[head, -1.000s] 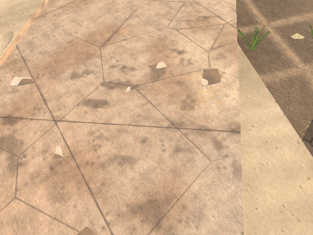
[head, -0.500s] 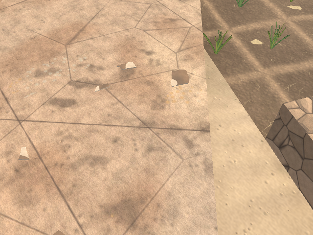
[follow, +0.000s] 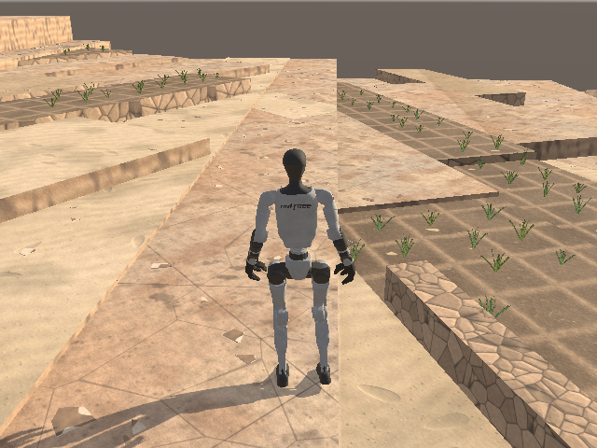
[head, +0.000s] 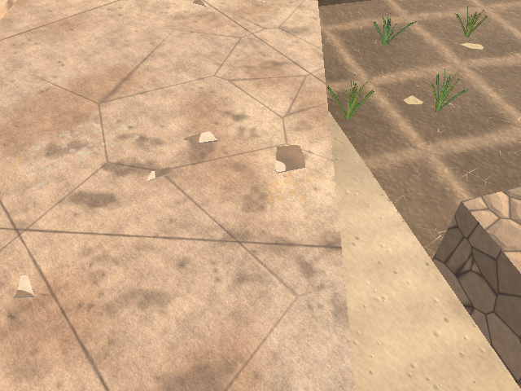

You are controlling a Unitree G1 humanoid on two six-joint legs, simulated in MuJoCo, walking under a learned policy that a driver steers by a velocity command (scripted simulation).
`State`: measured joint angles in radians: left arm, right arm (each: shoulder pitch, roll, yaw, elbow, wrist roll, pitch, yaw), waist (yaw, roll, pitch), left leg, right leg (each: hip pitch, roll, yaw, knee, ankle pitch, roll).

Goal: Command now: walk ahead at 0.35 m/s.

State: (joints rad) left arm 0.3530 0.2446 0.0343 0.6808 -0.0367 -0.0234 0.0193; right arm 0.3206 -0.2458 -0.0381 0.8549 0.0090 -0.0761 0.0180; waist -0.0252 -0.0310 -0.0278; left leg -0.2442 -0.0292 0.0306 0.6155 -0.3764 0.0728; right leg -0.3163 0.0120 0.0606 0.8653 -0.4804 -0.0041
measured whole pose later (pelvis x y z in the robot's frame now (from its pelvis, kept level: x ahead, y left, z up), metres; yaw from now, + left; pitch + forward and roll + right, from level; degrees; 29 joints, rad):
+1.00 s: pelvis +0.54 +0.02 +0.00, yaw +0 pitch +2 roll -1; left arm 0.37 0.30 0.03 0.84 -0.02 -0.07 -0.01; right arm 0.08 -0.27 -0.02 0.71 0.01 -0.09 0.04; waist 0.04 -0.01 0.03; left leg -0.46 -0.01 0.04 0.57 -0.15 0.06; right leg -0.22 0.01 0.05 1.01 -0.46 -0.02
